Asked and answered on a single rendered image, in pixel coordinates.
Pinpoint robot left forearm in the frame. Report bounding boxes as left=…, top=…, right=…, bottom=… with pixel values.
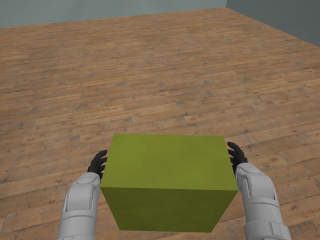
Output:
left=57, top=172, right=101, bottom=240

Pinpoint right robot hand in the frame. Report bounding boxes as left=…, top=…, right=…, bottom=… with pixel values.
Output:
left=227, top=141, right=248, bottom=176

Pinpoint carton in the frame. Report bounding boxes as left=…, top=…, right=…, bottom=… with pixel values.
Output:
left=100, top=133, right=239, bottom=233

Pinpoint left robot hand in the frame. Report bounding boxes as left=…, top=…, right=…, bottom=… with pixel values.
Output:
left=87, top=150, right=108, bottom=183

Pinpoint robot right forearm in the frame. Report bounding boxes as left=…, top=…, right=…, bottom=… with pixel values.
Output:
left=235, top=162, right=292, bottom=240

